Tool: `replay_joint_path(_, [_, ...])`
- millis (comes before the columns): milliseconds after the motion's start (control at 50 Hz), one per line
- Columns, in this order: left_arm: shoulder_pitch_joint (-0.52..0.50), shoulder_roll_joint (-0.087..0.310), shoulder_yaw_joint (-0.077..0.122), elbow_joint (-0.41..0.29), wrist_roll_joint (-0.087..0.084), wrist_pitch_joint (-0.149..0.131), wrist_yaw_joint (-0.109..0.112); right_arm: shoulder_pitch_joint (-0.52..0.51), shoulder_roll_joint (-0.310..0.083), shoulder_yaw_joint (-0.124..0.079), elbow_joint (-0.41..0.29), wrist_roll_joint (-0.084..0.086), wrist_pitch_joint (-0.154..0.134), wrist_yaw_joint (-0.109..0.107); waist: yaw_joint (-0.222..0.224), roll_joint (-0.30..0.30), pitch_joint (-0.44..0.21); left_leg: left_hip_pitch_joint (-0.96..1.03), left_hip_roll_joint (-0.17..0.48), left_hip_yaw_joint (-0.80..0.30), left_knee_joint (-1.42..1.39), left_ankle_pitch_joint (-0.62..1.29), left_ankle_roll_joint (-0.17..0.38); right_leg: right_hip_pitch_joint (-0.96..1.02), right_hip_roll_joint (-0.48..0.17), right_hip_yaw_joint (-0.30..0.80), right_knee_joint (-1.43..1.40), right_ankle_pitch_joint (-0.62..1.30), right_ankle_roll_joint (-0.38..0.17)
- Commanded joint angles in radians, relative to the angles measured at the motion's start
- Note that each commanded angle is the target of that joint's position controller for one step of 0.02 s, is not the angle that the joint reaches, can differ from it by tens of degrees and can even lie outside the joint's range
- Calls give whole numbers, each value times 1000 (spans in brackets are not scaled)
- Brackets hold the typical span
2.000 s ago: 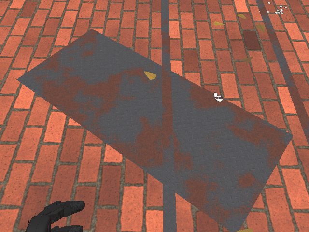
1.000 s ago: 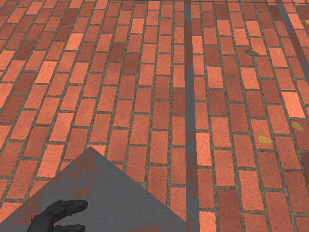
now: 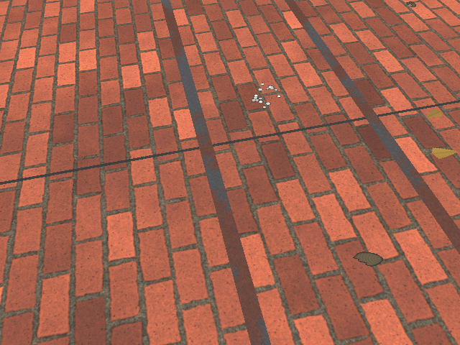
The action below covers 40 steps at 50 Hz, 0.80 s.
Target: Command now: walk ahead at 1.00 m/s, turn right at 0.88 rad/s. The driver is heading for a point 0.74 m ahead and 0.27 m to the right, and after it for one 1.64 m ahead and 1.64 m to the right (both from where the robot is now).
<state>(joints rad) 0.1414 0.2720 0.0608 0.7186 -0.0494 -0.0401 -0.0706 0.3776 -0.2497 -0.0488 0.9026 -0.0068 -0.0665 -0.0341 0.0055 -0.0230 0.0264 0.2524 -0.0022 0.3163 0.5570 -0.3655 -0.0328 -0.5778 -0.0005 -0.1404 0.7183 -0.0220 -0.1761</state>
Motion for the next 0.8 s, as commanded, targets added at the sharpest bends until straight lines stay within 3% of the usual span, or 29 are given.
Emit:
replay_joint_path(20, [516, 231, 91, 122, 27, 36, 29, -274, 0, 7, -200, 7, -65, 40, 206, -360, -26, -851, -103, -164, 1090, -164, 33, 814, -11, 325, -75, 59, -142])
replay_joint_path(40, [382, 176, 53, 43, 66, -6, 22, -117, 44, 36, -278, 43, -115, 59, 38, -378, -228, -1119, -119, -430, 1224, -234, 65, 944, -196, 905, -266, -399, -338])
replay_joint_path(60, [386, 114, 49, 17, 57, -26, 19, -244, -74, 21, -298, 52, -144, 66, 109, -154, -200, -1136, -70, -473, 1125, -132, 122, 883, -221, 1008, -453, -573, -281])
replay_joint_path(80, [351, 104, 45, 18, 52, -47, 12, -296, -95, 8, -314, 56, -147, 62, 54, 55, -86, -1116, -29, -463, 984, -46, 142, 721, -209, 975, -509, -622, -221])
replay_joint_path(100, [264, 114, 45, -5, 46, -61, 9, -258, -86, 10, -302, 37, -137, 54, -19, 142, -50, -1045, 14, -479, 884, 7, 125, 564, -200, 942, -500, -595, -214])
replay_joint_path(120, [193, 123, 44, -28, 44, -67, 18, -235, -91, 6, -294, 14, -120, 49, -55, 148, -12, -976, 35, -488, 819, 30, 90, 421, -151, 880, -491, -518, -210])
replay_joint_path(160, [151, 110, 37, -48, 38, -64, 41, -222, -122, -9, -289, 4, -87, 35, -83, 131, 25, -889, 73, -472, 669, 46, 34, 269, -76, 724, -512, -389, -184])
replay_joint_path(180, [164, 101, 35, -48, 31, -64, 55, -267, -122, -9, -306, -3, -80, 27, -65, 124, 48, -868, 83, -453, 562, 67, 10, 216, -51, 662, -517, -319, -177])
replay_joint_path(220, [194, 92, 34, -43, 20, -57, 82, -422, -71, 6, -368, -18, -76, 21, -2, 79, 81, -790, 59, -400, 318, 246, -28, 116, 15, 548, -511, -202, -149])
replay_joint_path(260, [211, 107, 43, -36, 15, -42, 91, -503, -26, 12, -406, -6, -74, 25, 52, 10, 68, -669, 9, -357, 104, 417, -44, 62, 63, 489, -475, -204, -92])
replay_joint_path(300, [251, 115, 51, -20, 6, -34, 88, -520, -55, -8, -423, 24, -76, 30, 87, -31, 23, -587, -27, -373, 6, 476, -60, 111, 48, 539, -437, -271, -66])
replay_joint_path(340, [271, 96, 53, -7, -5, -30, 93, -518, -98, -30, -432, 48, -82, 33, 85, -73, 7, -597, -22, -420, -69, 435, -55, 255, 24, 595, -362, -271, -43])
replay_joint_path(360, [269, 91, 56, -5, -4, -27, 95, -502, -120, -42, -432, 55, -89, 34, 69, -89, -3, -592, -17, -426, -90, 397, -42, 324, 7, 615, -310, -207, -31])
replay_joint_path(380, [251, 95, 59, -11, 3, -22, 94, -423, -154, -62, -416, 57, -96, 33, 16, -102, -51, -520, -25, -410, -93, 352, -19, 374, 4, 614, -214, -59, -10])
replay_joint_path(400, [210, 95, 56, -29, 20, -21, 86, -244, -190, -86, -383, 58, -100, 31, -89, -108, -162, -335, 3, -404, -56, 314, 13, 375, 29, 569, -18, 102, 27])
replay_joint_path(420, [160, 36, 29, -71, 55, -22, 72, 23, -229, -94, -347, 48, -92, 20, -209, -64, -357, 29, 152, -539, 53, 126, 59, 190, 49, 496, 322, 35, 58])
replay_joint_path(440, [352, -73, -7, -122, -2, -33, 64, 82, -318, -100, -315, -4, -93, 41, -70, 471, -522, 327, 424, -1207, -206, -326, 249, -157, 155, 401, 665, -568, 101])
replay_joint_path(460, [326, 13, -11, -103, -41, -26, 77, 25, -234, -88, -334, 0, -84, 49, -94, 484, -415, 268, 442, -1342, -277, -614, 246, -315, 27, 353, 787, -468, 101])
replay_joint_path(480, [200, 81, 1, -109, -16, -18, 79, -28, -145, -71, -341, 8, -68, 38, -134, 321, -249, 135, 387, -1140, -272, -503, 205, -363, -4, 302, 813, -381, 107])
replay_joint_path(500, [115, 100, 7, -121, 16, -16, 76, -36, -139, -66, -316, 1, -53, 33, -134, 124, -154, -6, 341, -952, -263, -268, 176, -324, -37, 268, 781, -335, 109])
replay_joint_path(520, [39, 92, 11, -148, 38, -20, 70, -44, -143, -66, -291, -11, -47, 34, -120, 42, -78, -133, 300, -818, -265, -76, 162, -286, -69, 260, 723, -308, 102])
replay_joint_path(540, [45, 79, 14, -162, 25, -14, 59, -70, -125, -57, -272, -19, -51, 33, -76, 69, -46, -223, 282, -730, -278, 14, 159, -240, -106, 272, 685, -287, 98])
replay_joint_path(580, [51, 48, 10, -173, -3, 10, 51, -90, -71, -41, -232, 2, -56, 43, -42, 113, -11, -294, 262, -604, -312, 91, 152, -238, -146, 260, 656, -305, 93])
replay_joint_path(600, [42, 36, 5, -183, -3, 19, 49, -95, -71, -40, -214, 12, -57, 45, -27, 109, 11, -315, 267, -558, -328, 128, 153, -263, -163, 257, 642, -298, 95])
replay_joint_path(620, [28, 32, 1, -192, 4, 23, 47, -100, -87, -44, -201, 15, -56, 44, -18, 97, 33, -329, 273, -509, -346, 179, 157, -291, -170, 253, 630, -260, 102])
replay_joint_path(660, [6, 42, -2, -202, 12, 23, 41, -119, -122, -49, -188, 3, -57, 38, -1, 79, 67, -363, 268, -399, -381, 266, 154, -307, -175, 247, 569, -151, 120])
replay_joint_path(720, [-84, 72, 1, -214, 17, 15, 27, -98, -157, -50, -167, -8, -57, 27, -29, 40, 114, -357, 224, -231, -420, 364, 120, -277, -148, 171, 392, 33, 120])
replay_joint_path(760, [-173, 55, -5, -232, 29, 0, 5, -80, -187, -51, -152, -4, -45, 18, -51, 10, 160, -356, 191, -135, -391, 598, 81, -180, -100, 75, 176, 101, 99])
replay_joint_path(800, [-158, 84, 12, -225, 33, -13, -13, -42, -256, -61, -143, 0, -33, 2, -34, 61, 86, -312, 180, -91, -269, 1077, 42, 36, 18, -41, 58, 113, 81])
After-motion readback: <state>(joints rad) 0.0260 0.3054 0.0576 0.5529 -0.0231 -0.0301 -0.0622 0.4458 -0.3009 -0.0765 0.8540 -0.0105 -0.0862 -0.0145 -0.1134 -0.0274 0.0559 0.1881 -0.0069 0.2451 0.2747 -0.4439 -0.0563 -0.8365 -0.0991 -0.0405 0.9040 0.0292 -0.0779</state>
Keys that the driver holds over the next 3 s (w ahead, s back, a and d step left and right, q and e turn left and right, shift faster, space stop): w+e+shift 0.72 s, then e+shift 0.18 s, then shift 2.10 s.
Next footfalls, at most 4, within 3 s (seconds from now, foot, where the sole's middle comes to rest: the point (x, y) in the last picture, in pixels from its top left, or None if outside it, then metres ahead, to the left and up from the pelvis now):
0.42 left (222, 307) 0.63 0.08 -0.74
0.88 right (367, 257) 0.80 -0.38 -0.74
1.32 left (345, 198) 1.04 -0.35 -0.74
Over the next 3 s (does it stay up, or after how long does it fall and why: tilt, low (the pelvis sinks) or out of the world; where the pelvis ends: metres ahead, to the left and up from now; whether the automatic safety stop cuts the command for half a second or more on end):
stays up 0.91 -0.33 0.04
